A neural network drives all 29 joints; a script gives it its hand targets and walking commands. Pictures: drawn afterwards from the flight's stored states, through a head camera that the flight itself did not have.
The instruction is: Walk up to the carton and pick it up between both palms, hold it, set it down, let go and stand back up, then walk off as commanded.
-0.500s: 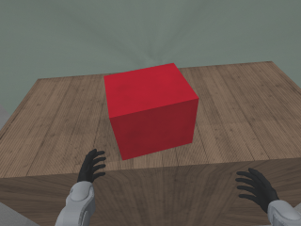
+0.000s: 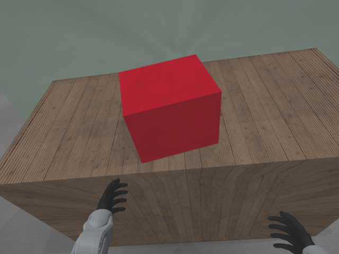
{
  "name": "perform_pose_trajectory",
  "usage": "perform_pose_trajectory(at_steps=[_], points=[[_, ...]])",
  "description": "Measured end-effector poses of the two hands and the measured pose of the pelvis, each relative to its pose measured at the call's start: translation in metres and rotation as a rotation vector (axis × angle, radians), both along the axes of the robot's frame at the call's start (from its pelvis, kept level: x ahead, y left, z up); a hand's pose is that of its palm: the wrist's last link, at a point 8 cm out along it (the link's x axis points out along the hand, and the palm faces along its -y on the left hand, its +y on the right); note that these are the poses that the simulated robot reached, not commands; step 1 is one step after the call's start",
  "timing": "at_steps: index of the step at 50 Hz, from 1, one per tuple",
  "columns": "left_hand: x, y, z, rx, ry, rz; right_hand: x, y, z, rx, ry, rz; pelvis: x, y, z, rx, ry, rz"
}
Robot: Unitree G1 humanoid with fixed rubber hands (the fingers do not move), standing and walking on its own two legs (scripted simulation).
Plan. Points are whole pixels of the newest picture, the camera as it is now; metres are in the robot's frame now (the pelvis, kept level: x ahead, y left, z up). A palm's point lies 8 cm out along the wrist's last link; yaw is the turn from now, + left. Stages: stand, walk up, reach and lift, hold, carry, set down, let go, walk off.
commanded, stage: let go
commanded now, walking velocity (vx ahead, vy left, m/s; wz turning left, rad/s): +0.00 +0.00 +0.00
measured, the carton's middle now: (169, 108) +0.50 +0.07 +0.07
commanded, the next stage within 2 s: stand in 0.56 s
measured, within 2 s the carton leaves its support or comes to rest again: neither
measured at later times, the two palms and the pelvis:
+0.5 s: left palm out of the picture +0.10 +0.23 -0.06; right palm (284, 244) +0.18 -0.20 -0.08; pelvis -0.03 -0.03 -0.01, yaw +12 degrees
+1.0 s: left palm out of the picture +0.05 +0.29 -0.12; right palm out of the picture +0.08 -0.32 -0.10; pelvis +0.01 -0.01 -0.01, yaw +11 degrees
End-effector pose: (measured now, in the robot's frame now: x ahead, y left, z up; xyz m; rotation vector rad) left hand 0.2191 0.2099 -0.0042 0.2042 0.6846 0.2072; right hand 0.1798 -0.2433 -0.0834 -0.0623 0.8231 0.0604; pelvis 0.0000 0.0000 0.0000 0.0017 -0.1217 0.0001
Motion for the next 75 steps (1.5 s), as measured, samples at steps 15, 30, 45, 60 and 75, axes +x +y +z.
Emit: perform_pose_trajectory(at_steps=[15, 30, 45, 60, 75], points=[[-0.124, 0.000, -0.117, -0.157, 0.212, 0.193, -0.008, 0.004, 0.026, -0.240, -0.039, 0.063, -0.023, -0.053, -0.005, 0.014, -0.009, 0.176], [-0.115, 0.042, -0.054, 0.067, 0.177, 0.076, -0.008, 0.040, -0.013, -0.044, -0.176, -0.018, -0.022, -0.012, -0.013, 0.010, -0.041, 0.147], [-0.167, 0.074, -0.103, 0.040, 0.346, 0.095, -0.115, -0.080, -0.024, -0.410, 0.406, 0.047, -0.010, -0.017, -0.007, -0.018, 0.099, 0.189], [-0.127, 0.094, -0.105, 0.014, 0.333, 0.147, 0.012, -0.023, -0.012, -0.370, 0.167, 0.111, 0.038, -0.002, -0.003, -0.016, 0.103, 0.201], [-0.153, 0.105, -0.089, 0.070, 0.413, 0.199, 0.016, -0.022, -0.026, -0.340, 0.218, 0.130, 0.032, -0.003, 0.003, -0.010, 0.093, 0.209]])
